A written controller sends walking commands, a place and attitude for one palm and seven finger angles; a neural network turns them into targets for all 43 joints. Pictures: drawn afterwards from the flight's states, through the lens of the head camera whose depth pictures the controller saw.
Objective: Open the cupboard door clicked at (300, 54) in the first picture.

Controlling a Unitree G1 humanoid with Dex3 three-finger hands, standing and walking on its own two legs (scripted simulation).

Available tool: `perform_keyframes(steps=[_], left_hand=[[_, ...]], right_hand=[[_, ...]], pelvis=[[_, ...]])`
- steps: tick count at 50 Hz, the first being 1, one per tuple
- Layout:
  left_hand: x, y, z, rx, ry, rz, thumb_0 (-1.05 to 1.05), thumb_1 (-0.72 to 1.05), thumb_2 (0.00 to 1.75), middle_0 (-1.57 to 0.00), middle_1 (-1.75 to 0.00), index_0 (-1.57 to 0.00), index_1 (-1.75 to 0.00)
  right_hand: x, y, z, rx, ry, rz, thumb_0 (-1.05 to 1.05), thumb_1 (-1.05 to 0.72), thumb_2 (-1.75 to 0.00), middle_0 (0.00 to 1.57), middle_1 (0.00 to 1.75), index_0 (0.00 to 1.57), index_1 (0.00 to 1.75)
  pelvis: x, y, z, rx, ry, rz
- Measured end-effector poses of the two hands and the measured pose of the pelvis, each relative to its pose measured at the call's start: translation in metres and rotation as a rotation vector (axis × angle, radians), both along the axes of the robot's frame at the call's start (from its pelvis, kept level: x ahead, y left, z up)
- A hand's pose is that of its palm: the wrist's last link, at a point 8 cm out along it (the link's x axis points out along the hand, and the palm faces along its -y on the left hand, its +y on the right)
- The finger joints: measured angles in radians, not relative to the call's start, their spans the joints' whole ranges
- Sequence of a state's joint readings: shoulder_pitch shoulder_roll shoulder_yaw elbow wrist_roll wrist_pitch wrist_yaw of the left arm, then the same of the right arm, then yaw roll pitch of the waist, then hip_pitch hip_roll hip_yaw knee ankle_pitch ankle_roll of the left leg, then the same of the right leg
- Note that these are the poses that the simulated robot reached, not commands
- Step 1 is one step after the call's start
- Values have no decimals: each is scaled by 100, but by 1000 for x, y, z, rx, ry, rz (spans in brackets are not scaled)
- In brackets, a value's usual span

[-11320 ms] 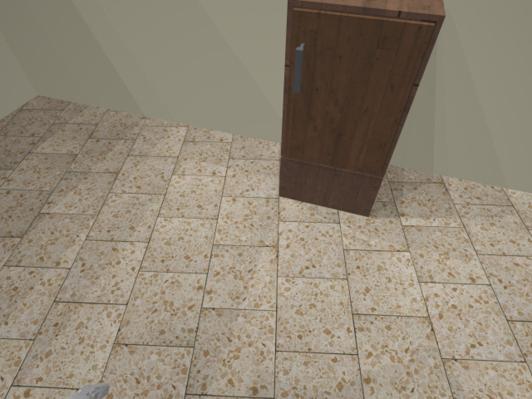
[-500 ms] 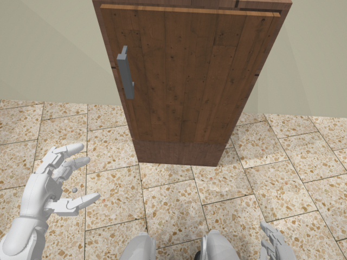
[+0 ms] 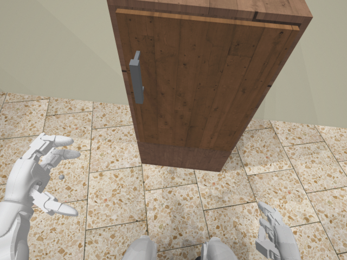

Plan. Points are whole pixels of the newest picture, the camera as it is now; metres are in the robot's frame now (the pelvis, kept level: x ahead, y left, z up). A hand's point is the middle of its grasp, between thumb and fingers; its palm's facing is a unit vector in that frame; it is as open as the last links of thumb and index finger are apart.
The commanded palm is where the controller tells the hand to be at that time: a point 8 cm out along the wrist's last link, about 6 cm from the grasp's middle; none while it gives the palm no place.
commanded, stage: raise the hand with hooked fingers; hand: left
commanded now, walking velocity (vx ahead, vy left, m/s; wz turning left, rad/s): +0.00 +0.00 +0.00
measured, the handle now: (138, 78) +0.57 +0.15 +0.03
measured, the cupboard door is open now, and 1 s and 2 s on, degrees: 0 0 0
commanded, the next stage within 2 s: move the hooked fingers beside the handle in 0.72 s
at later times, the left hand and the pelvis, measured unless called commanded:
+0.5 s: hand (63, 163) +0.29 +0.26 +0.05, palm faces -0.03 -1.00 -0.05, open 14.0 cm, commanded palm +0.26 +0.31 +0.06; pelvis +0.00 -0.01 +0.01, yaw -1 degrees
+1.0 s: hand (66, 159) +0.30 +0.26 +0.05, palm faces -0.02 -1.00 -0.02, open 14.0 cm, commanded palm +0.29 +0.30 +0.05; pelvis -0.01 -0.01 +0.00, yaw +0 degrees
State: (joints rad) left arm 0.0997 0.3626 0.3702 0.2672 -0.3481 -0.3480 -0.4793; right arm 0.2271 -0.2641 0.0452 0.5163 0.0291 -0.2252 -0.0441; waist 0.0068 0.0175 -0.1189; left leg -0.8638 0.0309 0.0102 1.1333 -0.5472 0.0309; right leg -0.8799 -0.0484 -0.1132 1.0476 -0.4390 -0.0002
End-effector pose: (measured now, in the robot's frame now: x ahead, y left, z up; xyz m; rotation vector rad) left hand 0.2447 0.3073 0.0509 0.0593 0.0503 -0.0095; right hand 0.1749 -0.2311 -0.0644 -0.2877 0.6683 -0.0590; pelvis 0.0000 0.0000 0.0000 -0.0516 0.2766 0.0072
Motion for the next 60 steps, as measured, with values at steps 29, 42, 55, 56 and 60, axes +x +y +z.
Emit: perform_keyframes(steps=[29, 42, 55, 56, 60], left_hand=[[25, 2, 8, -6, -10, -10, -1, -50, 30, -30, -120, -30, -120], [20, 1, 7, -16, -10, -11, -1, -50, 30, -30, -120, -30, -120], [64, 0, 1, -37, -28, -43, -1, -50, 30, -30, -120, -30, -120], [69, -1, 1, -37, -27, -50, -1, -50, 30, -30, -120, -30, -120], [85, -3, -1, -48, -10, -48, -1, -50, 30, -30, -120, -30, -120]], right_hand=[[-44, -38, -5, -32, 111, -92, 1, -91, -90, 21, 30, 21, 30], [-31, -31, -5, -10, 71, -63, 1, -91, -90, 21, 30, 21, 30], [-39, -34, -15, -49, 119, -81, 1, -91, -90, 21, 30, 21, 30], [-42, -34, -15, -49, 126, -86, 1, -91, -90, 21, 30, 21, 30], [-53, -34, -17, -46, 163, -107, 1, -91, -90, 21, 30, 21, 30]], pelvis=[[-1, -13, 5, 16, -1, -17], [-3, -15, 4, 16, -6, -14], [-6, -12, -4, 8, 20, -12], [-6, -12, -3, 9, 23, -14], [-5, -9, -2, 11, 36, -21]])
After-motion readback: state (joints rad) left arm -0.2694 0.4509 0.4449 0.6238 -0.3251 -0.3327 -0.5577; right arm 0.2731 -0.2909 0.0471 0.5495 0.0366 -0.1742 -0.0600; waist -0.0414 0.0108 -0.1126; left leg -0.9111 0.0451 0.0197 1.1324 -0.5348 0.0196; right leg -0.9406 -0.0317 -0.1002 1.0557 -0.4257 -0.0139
